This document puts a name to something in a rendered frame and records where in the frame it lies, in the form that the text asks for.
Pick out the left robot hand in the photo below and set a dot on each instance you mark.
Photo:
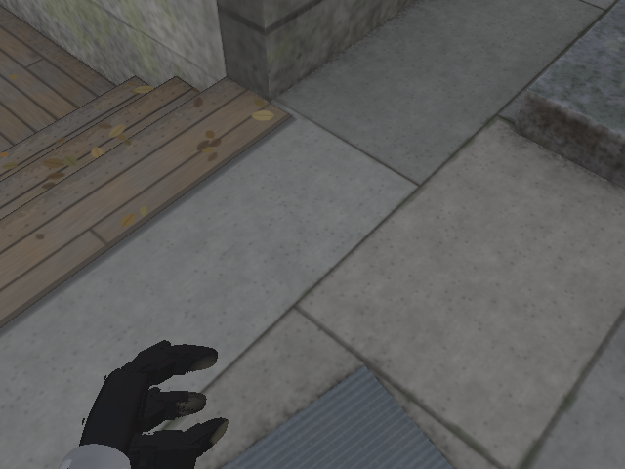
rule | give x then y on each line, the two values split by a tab
125	408

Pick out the robot left forearm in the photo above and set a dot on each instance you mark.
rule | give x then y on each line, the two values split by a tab
94	456

